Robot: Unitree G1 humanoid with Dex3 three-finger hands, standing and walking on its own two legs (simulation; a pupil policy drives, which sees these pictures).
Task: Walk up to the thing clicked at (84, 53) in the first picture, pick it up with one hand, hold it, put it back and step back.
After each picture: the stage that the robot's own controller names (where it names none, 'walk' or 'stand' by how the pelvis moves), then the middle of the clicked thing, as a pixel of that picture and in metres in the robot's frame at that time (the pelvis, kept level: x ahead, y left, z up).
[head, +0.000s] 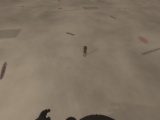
stand; (84, 51) +1.39 +0.13 -0.65
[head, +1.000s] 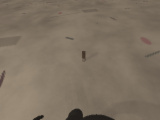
walk; (83, 56) +1.26 +0.22 -0.65
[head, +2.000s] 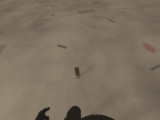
walk; (77, 73) +0.81 +0.26 -0.65
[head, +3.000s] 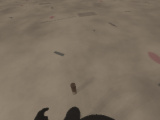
walk; (73, 89) +0.53 +0.25 -0.65
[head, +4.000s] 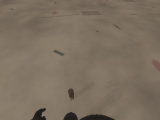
stand; (71, 94) +0.43 +0.21 -0.63
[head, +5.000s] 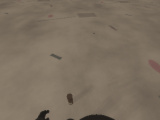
stand; (70, 99) +0.39 +0.22 -0.66
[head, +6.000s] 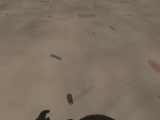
stand; (70, 99) +0.39 +0.23 -0.66
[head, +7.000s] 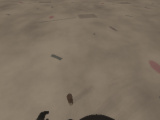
stand; (70, 99) +0.39 +0.23 -0.66
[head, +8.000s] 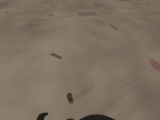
stand; (70, 98) +0.39 +0.22 -0.66
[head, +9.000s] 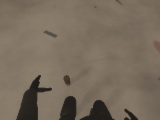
go down; (67, 81) +0.43 +0.22 -0.54
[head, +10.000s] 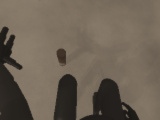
go down; (62, 58) +0.47 +0.24 -0.25
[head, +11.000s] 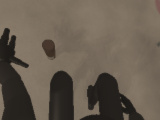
close in; (50, 51) +0.46 +0.26 -0.21
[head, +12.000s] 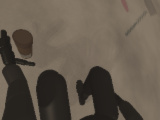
close; (25, 47) +0.45 +0.29 -0.16
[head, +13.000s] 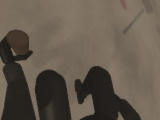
lift; (21, 47) +0.44 +0.30 -0.16
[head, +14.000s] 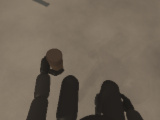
lift; (56, 64) +0.35 +0.24 -0.02
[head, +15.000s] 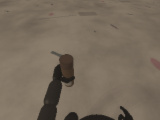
hold; (68, 72) +0.32 +0.15 +0.09
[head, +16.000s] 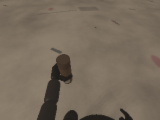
hold; (65, 71) +0.34 +0.17 +0.07
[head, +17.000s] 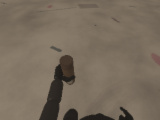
hold; (68, 72) +0.34 +0.15 +0.05
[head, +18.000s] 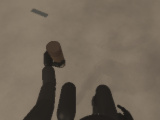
crouch; (58, 57) +0.43 +0.21 -0.03
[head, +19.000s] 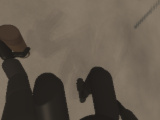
lower; (18, 45) +0.46 +0.30 -0.17
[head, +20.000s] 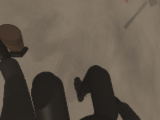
lower; (15, 44) +0.45 +0.31 -0.17
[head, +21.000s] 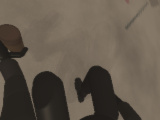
lower; (15, 45) +0.45 +0.31 -0.16
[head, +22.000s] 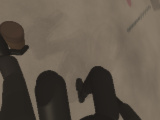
lower; (16, 42) +0.45 +0.32 -0.15
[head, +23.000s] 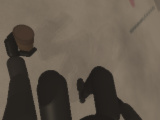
loosen; (25, 44) +0.45 +0.29 -0.15
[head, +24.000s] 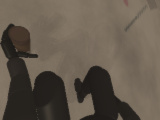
withdraw; (22, 44) +0.46 +0.29 -0.17
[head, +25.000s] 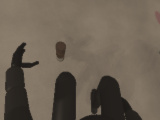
walk; (60, 53) +0.48 +0.24 -0.22
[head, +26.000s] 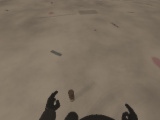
stand; (71, 96) +0.42 +0.19 -0.58
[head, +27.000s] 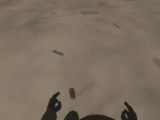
stand; (72, 94) +0.44 +0.19 -0.60
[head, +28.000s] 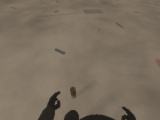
stand; (73, 93) +0.44 +0.19 -0.60
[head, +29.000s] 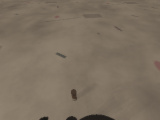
stand; (74, 95) +0.45 +0.20 -0.65
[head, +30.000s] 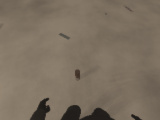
walk; (77, 75) +0.57 +0.18 -0.63
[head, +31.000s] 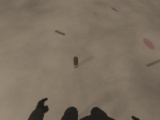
walk; (75, 62) +0.84 +0.21 -0.64
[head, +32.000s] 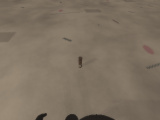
stand; (80, 62) +1.05 +0.21 -0.64
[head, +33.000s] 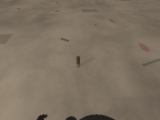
stand; (78, 62) +1.07 +0.22 -0.66
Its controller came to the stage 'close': yes
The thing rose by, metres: 0.69
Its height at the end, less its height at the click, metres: +0.00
